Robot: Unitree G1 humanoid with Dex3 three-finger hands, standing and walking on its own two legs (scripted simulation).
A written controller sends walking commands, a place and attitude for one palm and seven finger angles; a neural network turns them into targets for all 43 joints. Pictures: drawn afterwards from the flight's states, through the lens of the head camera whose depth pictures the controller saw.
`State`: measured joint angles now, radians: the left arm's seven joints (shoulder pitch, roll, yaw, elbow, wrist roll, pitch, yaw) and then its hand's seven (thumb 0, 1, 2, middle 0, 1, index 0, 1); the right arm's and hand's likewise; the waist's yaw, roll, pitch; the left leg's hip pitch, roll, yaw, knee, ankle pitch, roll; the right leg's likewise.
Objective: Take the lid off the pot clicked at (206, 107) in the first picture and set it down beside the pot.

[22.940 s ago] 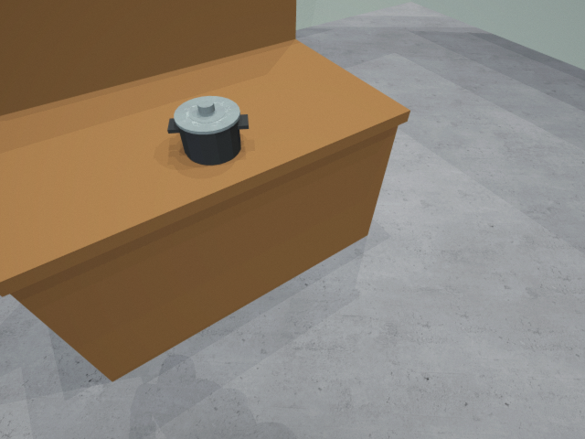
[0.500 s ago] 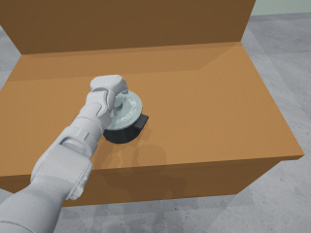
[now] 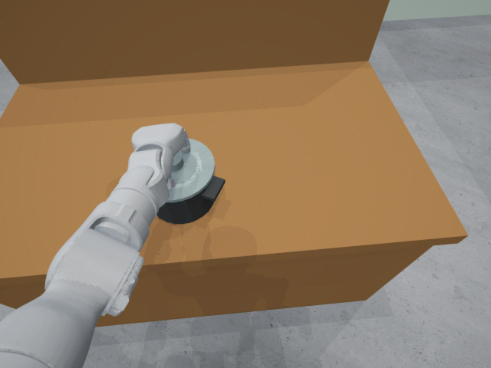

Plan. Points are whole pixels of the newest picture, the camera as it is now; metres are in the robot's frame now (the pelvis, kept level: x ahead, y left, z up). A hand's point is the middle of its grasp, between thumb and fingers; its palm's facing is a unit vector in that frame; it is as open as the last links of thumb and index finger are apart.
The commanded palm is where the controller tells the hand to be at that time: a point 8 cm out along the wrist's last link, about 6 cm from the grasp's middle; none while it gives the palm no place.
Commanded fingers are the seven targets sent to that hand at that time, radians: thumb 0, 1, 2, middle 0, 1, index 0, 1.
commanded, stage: close the fingers and squeeze the knob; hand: left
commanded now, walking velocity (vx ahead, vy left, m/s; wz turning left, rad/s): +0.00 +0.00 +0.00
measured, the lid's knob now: (172, 161) +0.50 +0.11 +0.01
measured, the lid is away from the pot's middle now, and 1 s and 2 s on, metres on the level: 0.00 0.00 0.00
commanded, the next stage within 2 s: lift the lid straight up in 1.76 s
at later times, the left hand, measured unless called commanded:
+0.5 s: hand (163, 166) +0.47 +0.12 +0.04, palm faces -0.36 -0.05 -0.93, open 9.1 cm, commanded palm +0.47 +0.12 +0.09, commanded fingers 0.00 0.13 0.96 -0.59 -0.98 -0.59 -0.98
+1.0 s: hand (166, 164) +0.47 +0.12 +0.04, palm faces -0.36 -0.03 -0.93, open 7.2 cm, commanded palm +0.47 +0.11 +0.09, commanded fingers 0.00 0.49 0.64 -0.80 -1.04 -0.80 -1.04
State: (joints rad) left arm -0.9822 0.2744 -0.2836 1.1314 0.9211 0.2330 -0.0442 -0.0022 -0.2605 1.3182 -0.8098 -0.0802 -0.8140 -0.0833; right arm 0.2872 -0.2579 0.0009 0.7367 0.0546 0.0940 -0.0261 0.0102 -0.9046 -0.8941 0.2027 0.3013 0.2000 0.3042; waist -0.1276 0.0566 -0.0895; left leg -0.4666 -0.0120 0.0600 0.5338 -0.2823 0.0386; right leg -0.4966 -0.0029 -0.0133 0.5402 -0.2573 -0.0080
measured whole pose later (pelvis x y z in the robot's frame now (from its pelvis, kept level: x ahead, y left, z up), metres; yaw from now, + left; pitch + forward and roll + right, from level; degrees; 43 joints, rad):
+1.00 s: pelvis +0.00 +0.01 +0.00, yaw +0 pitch +13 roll +0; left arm -0.97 0.27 -0.30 1.11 0.93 0.21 -0.05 0.01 0.29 0.79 -0.71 -1.03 -0.65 -1.00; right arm 0.30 -0.25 -0.01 0.74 0.05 0.09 -0.02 0.01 -0.90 -0.89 0.20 0.30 0.20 0.30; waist -0.12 0.06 -0.11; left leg -0.47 -0.02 0.06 0.54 -0.29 0.05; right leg -0.49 -0.01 -0.01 0.53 -0.26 0.00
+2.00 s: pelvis +0.00 +0.01 +0.00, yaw +0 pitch +12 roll +0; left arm -0.97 0.28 -0.28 1.12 0.92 0.20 -0.06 0.01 0.37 0.58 -0.74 -1.00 -0.69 -0.96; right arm 0.30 -0.25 0.00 0.74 0.05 0.07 -0.04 0.01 -0.90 -0.89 0.20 0.30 0.20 0.30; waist -0.13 0.06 -0.10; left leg -0.46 -0.01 0.06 0.53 -0.28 0.05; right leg -0.49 0.00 -0.01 0.53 -0.25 0.00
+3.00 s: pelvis +0.00 +0.01 +0.01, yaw +1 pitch +8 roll +0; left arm -1.05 0.30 -0.29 1.02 0.90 0.25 -0.17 -0.02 0.37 0.57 -0.77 -0.99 -0.69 -0.95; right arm 0.26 -0.25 0.02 0.73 0.06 0.02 -0.05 0.01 -0.90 -0.89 0.20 0.30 0.20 0.30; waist -0.11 0.07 -0.08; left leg -0.35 -0.03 0.05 0.45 -0.24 0.05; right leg -0.38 -0.02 -0.02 0.47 -0.23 0.00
